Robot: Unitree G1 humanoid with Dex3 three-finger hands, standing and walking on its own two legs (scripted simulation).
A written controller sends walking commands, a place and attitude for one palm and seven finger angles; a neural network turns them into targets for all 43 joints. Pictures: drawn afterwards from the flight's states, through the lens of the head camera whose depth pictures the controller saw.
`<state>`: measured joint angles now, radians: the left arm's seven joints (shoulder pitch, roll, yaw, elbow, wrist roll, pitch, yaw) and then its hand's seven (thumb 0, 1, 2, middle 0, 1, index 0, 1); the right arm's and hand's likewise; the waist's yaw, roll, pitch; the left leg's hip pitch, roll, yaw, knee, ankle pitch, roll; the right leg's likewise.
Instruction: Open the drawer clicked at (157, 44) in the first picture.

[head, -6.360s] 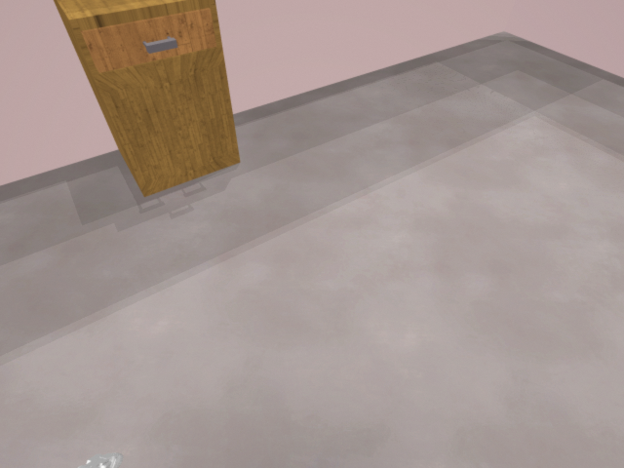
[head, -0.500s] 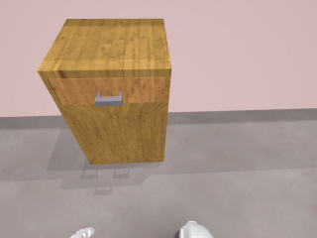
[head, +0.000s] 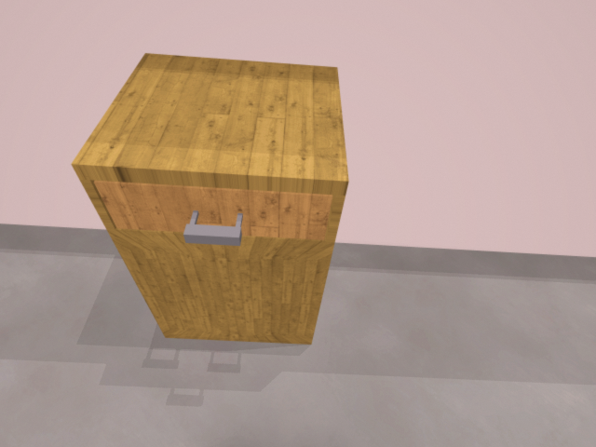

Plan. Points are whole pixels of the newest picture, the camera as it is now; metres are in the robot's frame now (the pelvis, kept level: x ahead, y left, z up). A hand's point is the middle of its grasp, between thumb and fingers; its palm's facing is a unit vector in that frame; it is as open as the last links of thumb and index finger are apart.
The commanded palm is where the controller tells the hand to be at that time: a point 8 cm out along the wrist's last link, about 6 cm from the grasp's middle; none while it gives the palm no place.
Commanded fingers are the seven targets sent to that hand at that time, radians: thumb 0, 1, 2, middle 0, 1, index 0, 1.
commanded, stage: come to a stop and stand still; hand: left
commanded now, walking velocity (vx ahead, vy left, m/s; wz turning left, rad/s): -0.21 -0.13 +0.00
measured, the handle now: (215, 225) +0.52 +0.21 -0.10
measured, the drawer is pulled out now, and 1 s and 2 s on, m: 0.00 0.00 0.00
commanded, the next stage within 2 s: look again from close up in 1.26 s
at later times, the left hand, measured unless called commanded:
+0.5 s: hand out of the picture +0.00 +0.12 -0.15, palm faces +0.03 -0.97 -0.26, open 7.3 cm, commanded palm none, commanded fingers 0.00 0.90 0.90 -0.20 -0.30 -0.20 -0.30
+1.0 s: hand out of the picture -0.03 +0.22 -0.17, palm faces +0.02 -0.97 -0.23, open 7.4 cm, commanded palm none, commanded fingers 0.00 0.90 0.90 -0.20 -0.30 -0.20 -0.30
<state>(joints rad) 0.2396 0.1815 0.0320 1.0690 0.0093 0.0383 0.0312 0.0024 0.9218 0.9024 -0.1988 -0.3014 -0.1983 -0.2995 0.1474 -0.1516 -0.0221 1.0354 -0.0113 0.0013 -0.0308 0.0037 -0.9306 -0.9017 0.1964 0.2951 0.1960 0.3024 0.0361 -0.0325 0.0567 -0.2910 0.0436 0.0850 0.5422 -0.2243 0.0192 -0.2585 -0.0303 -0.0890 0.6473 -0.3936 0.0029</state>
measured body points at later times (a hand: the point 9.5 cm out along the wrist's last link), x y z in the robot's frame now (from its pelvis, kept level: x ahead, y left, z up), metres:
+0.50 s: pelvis -0.03 -0.06 +0.01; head -0.02 -0.10 +0.46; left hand +0.00 +0.17 -0.13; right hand -0.02 -0.31 -0.16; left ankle -0.04 +0.10 -0.68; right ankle -0.05 -0.16 -0.73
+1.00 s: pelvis -0.05 +0.03 +0.00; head -0.05 +0.03 +0.45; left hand -0.03 +0.27 -0.16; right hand +0.03 -0.20 -0.15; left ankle -0.08 +0.09 -0.73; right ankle -0.05 -0.15 -0.73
